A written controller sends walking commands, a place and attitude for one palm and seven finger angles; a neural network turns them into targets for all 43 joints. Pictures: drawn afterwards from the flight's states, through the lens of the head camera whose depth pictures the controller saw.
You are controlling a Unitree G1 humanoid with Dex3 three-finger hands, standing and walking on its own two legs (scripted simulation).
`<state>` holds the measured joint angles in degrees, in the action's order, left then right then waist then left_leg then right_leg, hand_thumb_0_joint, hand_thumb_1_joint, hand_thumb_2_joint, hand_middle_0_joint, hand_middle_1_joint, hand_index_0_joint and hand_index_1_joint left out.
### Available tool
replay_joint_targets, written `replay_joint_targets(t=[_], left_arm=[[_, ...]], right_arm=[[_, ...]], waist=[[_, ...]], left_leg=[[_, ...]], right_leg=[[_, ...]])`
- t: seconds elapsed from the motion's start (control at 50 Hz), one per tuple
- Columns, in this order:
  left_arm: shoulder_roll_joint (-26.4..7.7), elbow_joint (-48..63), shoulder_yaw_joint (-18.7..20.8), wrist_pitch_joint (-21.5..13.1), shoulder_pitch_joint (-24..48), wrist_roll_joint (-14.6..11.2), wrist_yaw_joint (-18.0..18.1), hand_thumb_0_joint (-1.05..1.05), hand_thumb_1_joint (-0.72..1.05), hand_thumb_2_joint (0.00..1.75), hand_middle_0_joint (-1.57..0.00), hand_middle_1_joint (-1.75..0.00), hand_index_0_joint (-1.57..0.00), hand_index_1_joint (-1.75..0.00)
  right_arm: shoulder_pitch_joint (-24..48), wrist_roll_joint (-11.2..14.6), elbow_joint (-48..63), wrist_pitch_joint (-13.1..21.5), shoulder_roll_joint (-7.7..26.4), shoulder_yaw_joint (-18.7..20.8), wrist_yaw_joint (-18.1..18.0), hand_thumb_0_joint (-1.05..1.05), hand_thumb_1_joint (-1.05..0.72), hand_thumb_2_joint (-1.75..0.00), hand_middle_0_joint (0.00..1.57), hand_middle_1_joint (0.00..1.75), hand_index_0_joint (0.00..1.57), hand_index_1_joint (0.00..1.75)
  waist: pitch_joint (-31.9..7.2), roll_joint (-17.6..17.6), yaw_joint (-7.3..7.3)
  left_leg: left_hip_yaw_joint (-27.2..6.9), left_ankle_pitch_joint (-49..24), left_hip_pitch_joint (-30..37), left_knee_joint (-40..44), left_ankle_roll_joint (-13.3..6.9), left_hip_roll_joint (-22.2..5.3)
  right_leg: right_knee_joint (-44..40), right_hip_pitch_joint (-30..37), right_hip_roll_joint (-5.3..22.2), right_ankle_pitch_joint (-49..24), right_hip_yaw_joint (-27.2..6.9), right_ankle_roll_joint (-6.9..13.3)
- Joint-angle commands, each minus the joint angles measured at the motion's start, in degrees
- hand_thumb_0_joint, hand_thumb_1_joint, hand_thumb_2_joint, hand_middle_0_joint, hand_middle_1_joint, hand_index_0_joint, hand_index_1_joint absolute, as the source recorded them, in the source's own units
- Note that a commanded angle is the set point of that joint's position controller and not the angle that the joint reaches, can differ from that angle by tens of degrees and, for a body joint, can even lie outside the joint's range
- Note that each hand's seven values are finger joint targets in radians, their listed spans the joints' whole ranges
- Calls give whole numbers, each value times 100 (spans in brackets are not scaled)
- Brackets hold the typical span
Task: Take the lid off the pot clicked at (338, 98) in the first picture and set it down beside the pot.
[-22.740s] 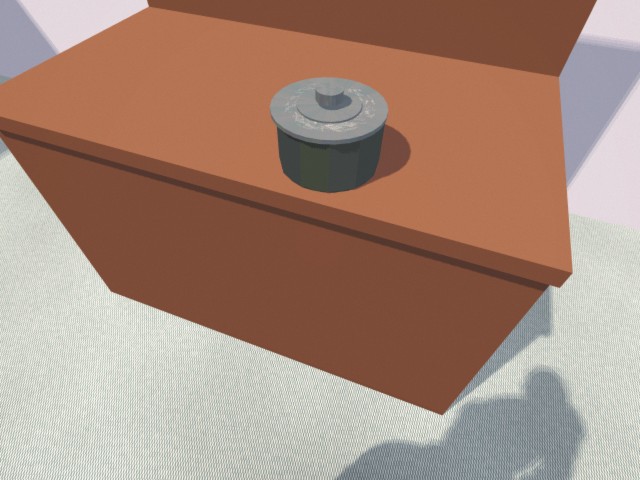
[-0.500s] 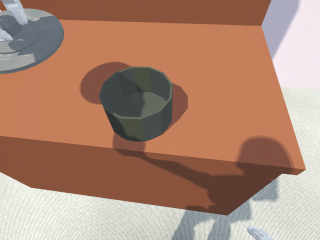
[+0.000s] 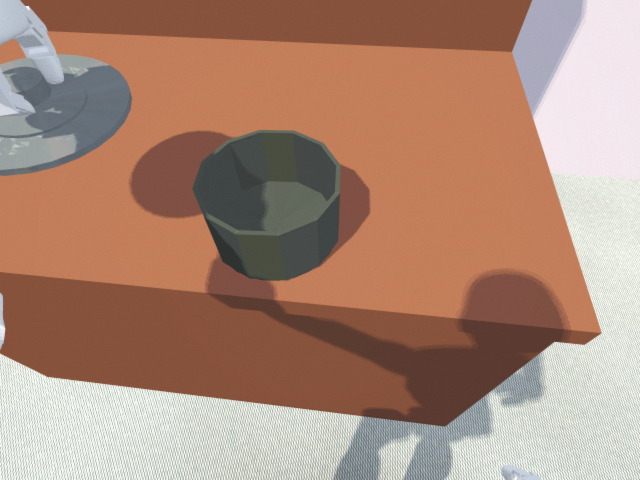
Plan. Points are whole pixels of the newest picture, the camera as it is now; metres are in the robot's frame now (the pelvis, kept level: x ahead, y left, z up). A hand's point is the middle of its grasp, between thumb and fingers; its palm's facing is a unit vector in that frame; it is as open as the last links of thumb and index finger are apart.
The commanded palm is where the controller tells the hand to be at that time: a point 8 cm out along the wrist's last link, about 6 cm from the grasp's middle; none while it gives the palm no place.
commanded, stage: lower the lid onto the table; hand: left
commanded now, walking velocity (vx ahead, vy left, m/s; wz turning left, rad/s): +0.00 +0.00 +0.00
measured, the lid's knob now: (22, 87) +0.48 +0.32 +0.23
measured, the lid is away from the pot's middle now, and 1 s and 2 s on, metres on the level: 0.25 0.24 0.23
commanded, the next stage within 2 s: none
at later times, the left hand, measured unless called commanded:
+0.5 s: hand (29, 111) +0.45 +0.31 +0.22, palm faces -0.25 -0.05 -0.97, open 7.7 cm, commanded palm +0.44 +0.30 +0.29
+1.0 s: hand (49, 139) +0.45 +0.31 +0.18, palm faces -0.33 -0.07 -0.94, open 7.7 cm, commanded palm +0.45 +0.31 +0.25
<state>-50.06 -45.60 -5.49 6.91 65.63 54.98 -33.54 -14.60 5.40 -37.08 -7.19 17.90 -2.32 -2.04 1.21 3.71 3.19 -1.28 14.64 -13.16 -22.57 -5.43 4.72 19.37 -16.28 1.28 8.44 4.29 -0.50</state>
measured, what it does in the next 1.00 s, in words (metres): stands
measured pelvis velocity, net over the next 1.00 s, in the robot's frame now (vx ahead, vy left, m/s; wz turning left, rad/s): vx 0.00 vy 0.01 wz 0.00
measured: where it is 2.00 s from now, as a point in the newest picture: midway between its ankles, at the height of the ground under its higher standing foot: outside the picture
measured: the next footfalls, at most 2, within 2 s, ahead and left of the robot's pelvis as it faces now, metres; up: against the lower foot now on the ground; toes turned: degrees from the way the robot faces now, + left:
none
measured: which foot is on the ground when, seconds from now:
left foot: down 0.00-1.00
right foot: down 0.00-1.00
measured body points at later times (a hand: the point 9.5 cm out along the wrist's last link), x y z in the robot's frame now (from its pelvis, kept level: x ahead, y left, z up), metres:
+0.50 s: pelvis +0.00 +0.01 +0.00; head +0.06 +0.00 +0.45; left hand +0.46 +0.31 +0.28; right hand +0.10 -0.25 -0.13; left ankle -0.04 +0.06 -0.74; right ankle +0.01 -0.13 -0.74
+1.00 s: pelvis +0.00 +0.01 +0.00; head +0.06 +0.00 +0.44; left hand +0.47 +0.31 +0.24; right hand +0.09 -0.26 -0.13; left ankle -0.04 +0.06 -0.74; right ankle +0.01 -0.13 -0.74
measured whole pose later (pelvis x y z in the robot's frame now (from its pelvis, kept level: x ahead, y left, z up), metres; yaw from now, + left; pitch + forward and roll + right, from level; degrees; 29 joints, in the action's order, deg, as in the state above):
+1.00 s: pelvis +0.00 +0.01 +0.00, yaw +0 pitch +6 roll -2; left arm -46.7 -49.6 -4.7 0.8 59.4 52.7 -30.6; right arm -15.0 4.6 -37.3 -7.2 17.3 -1.7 -0.9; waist 0.6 3.1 4.0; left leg -1.5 15.7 -14.4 -24.1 -6.0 5.1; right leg 20.0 -17.0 1.5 9.0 4.2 -1.0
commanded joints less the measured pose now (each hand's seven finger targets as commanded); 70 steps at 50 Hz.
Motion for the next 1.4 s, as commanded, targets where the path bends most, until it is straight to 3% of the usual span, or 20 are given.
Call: replay_joint_targets(t=[0.0,0.06,0.1,0.14,0.2,0.34,0.42,0.48,0.54,0.68,0.74,0.84,0.9,0.98,1.0,1.06,1.12,1.2,1.3,1.38], left_arm=[[-1808,966,726,-13,3010,72,390,0,60,109,-93,-92,-91,-91],[-1961,1447,817,-74,3163,39,416,0,60,109,-93,-92,-91,-91],[-1436,1254,474,-35,3093,-19,381,0,60,109,-93,-92,-91,-91],[-1369,1157,436,-33,2921,-103,411,0,60,109,-93,-92,-91,-91],[-2059,1460,994,-121,3062,51,467,0,60,109,-93,-92,-91,-91],[-1776,1462,893,-227,2706,-135,500,0,60,109,-93,-92,-91,-91],[-1686,1072,871,-243,2442,-103,450,0,60,109,-93,-92,-91,-91],[-1355,1320,587,-249,2838,-117,452,0,60,109,-93,-92,-91,-91],[-1532,2059,705,-286,3059,-238,539,0,60,109,-93,-92,-91,-91],[-1324,852,603,-371,2739,-192,516,0,60,109,-93,-92,-91,-91],[-1256,1293,481,-388,2936,-273,584,0,60,109,-93,-92,-91,-91],[-1871,926,1002,-561,2531,-196,671,0,60,109,-93,-92,-91,-91],[-1735,768,935,-627,2472,-183,624,0,60,109,-93,-92,-91,-91],[-1193,1010,521,-634,2711,-230,597,0,60,109,-93,-92,-91,-91],[-1616,1030,884,-655,2509,-227,641,0,60,109,-93,-92,-91,-91],[-1949,1221,1105,-779,2542,-187,696,0,60,109,-93,-92,-91,-91],[-1402,932,694,-764,2544,-284,640,0,60,109,-93,-92,-91,-91],[-1720,1199,1013,-857,2431,-259,703,0,60,109,-93,-92,-91,-91],[-1394,501,729,-888,2301,-344,671,0,60,109,-93,-92,-91,-91],[-1451,1090,729,-991,2701,-244,744,0,60,109,-93,-92,-91,-91]], right_arm=[[-38,10,596,212,787,265,-35,0,-90,-90,20,30,20,30],[-19,-12,621,162,833,304,25,0,-90,-90,20,30,20,30],[27,17,610,164,773,301,17,0,-90,-90,20,30,20,30],[-61,-11,568,159,860,346,48,0,-90,-90,20,30,20,30],[-23,-28,654,177,815,294,26,0,-90,-90,20,30,20,30],[-14,-54,674,176,857,367,100,0,-90,-90,20,30,20,30],[4,-24,689,111,809,307,95,0,-90,-90,20,30,20,30],[61,-49,687,98,788,341,103,0,-90,-90,20,30,20,30],[46,-80,669,144,859,399,126,0,-90,-90,20,30,20,30],[-62,-38,524,123,831,328,52,0,-90,-90,20,30,20,30],[-53,-74,517,159,892,397,83,0,-90,-90,20,30,20,30],[-208,-91,488,195,909,365,58,0,-90,-90,20,30,20,30],[-145,-61,533,165,841,339,51,0,-90,-90,20,30,20,30],[-153,-89,498,170,827,407,82,0,-90,-90,20,30,20,30],[-230,-82,507,172,860,406,81,0,-90,-90,20,30,20,30],[-223,-122,548,159,868,385,79,0,-90,-90,20,30,20,30],[-232,-72,457,148,865,409,64,0,-90,-90,20,30,20,30],[-271,-115,466,198,866,434,75,0,-90,-90,20,30,20,30],[-335,-67,381,124,882,417,64,0,-90,-90,20,30,20,30],[-282,-124,440,161,856,448,68,0,-90,-90,20,30,20,30]], waist=[[-2554,253,57],[-2724,433,21],[-2488,411,111],[-2414,503,145],[-2844,340,10],[-2815,595,33],[-2475,127,22],[-2489,421,113],[-2931,885,110],[-2300,48,135],[-2631,596,164],[-2730,425,83],[-2566,196,70],[-2536,592,180],[-2670,447,116],[-2946,501,85],[-2621,485,167],[-2938,543,119],[-2394,154,180],[-2876,746,182]], left_leg=[[-436,-3472,1028,-129,263,-337],[-453,-3596,1135,-103,330,-348],[-487,-3614,1203,-134,324,-361],[-508,-3711,1246,-204,374,-354],[-492,-3687,1173,-152,312,-323],[-600,-4202,1380,-274,451,-340],[-490,-3723,1021,-187,346,-346],[-554,-3729,1180,-214,373,-339],[-688,-4409,1718,-332,509,-352],[-519,-3069,888,-134,352,-303],[-617,-3751,1326,-278,478,-320],[-558,-3785,1111,-304,438,-283],[-510,-3559,892,-220,348,-303],[-616,-3822,1292,-310,415,-343],[-610,-3805,1252,-292,408,-348],[-604,-3863,1198,-297,406,-298],[-601,-3703,1188,-292,387,-331],[-664,-4102,1442,-386,424,-327],[-549,-3398,909,-306,346,-316],[-692,-4181,1452,-452,452,-325]], right_leg=[[192,991,-180,-1522,-57,345],[200,995,-183,-1529,-82,352],[186,739,-200,-1410,-21,351],[139,608,-189,-1374,-23,362],[253,1055,-206,-1596,-69,370],[264,818,-185,-1575,-43,373],[253,856,-205,-1575,-27,342],[209,678,-217,-1449,-22,355],[231,619,-227,-1476,-45,380],[193,739,-217,-1308,19,345],[231,571,-215,-1373,-9,377],[266,919,-220,-1661,-55,379],[284,989,-217,-1689,-55,342],[215,539,-265,-1432,-26,336],[241,696,-269,-1459,-34,340],[284,919,-263,-1626,-85,341],[243,641,-260,-1480,-32,315],[295,670,-293,-1550,-57,331],[288,604,-264,-1467,-6,307],[349,456,-310,-1534,-48,338]])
